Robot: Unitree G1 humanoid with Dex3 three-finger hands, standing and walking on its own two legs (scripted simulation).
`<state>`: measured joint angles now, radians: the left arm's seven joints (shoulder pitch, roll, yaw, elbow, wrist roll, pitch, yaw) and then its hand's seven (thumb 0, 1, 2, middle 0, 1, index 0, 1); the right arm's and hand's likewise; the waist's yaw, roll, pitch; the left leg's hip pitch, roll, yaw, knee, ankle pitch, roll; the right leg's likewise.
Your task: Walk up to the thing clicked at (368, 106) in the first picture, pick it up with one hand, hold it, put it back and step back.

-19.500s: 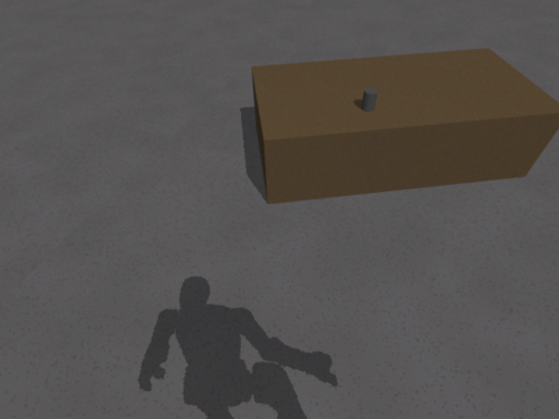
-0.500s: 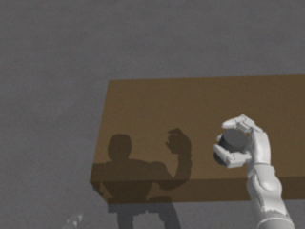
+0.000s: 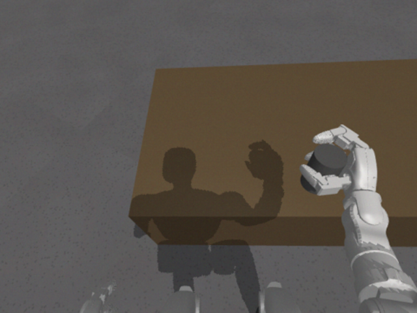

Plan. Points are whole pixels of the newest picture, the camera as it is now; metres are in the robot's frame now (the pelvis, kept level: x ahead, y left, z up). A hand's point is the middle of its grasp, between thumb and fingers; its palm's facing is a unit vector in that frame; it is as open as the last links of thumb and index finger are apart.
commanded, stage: crouch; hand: right
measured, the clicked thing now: (322, 170) +0.40 -0.18 +0.00
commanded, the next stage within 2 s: lower in 1.08 s
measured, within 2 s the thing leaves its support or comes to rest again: rests again in 2.00 s
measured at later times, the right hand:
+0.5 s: hand (303, 151) +0.49 -0.18 -0.09, palm faces +0.14 +0.99 -0.01, open 8.5 cm
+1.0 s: hand (299, 149) +0.53 -0.19 -0.14, palm faces +0.14 +0.99 -0.02, open 8.5 cm
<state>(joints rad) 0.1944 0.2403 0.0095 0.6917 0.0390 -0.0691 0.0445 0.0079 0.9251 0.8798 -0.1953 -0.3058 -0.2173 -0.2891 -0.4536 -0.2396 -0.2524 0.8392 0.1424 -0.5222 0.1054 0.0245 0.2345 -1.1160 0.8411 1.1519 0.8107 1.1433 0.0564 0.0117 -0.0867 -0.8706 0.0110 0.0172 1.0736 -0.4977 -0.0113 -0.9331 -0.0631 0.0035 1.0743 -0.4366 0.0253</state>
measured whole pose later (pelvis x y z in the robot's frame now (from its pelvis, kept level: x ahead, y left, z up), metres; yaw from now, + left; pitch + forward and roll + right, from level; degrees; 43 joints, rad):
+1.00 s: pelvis -0.03 -0.01 -0.15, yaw +4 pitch +36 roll +5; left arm 0.22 0.24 -0.04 0.65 0.08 0.05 -0.04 0.00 0.90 0.90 -0.19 -0.29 -0.20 -0.29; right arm -0.99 -0.53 -0.47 1.15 0.00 -0.48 0.07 0.02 0.23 -1.13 0.84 1.15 0.81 1.14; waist 0.19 -0.03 -0.15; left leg -1.64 -0.02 0.05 1.67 -0.66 -0.02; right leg -1.74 -0.09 0.08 1.71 -0.60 0.02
